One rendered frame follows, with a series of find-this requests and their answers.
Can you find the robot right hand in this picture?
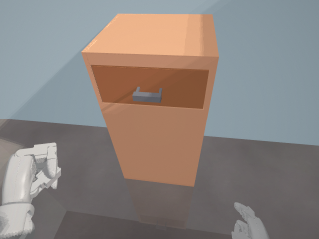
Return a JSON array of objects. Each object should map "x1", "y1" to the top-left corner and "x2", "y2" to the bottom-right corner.
[{"x1": 231, "y1": 202, "x2": 270, "y2": 239}]

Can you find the left robot forearm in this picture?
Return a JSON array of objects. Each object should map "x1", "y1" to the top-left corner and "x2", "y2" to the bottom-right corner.
[{"x1": 0, "y1": 202, "x2": 35, "y2": 239}]

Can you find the cabinet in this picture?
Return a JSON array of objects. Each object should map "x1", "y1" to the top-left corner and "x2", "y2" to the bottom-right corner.
[{"x1": 81, "y1": 13, "x2": 219, "y2": 187}]

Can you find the drawer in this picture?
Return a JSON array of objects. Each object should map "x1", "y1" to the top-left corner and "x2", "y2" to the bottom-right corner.
[{"x1": 92, "y1": 65, "x2": 209, "y2": 109}]

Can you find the robot left hand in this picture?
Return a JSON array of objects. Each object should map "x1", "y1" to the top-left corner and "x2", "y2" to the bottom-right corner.
[{"x1": 1, "y1": 142, "x2": 61, "y2": 205}]

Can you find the handle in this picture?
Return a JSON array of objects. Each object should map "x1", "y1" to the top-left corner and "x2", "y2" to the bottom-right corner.
[{"x1": 132, "y1": 87, "x2": 163, "y2": 103}]

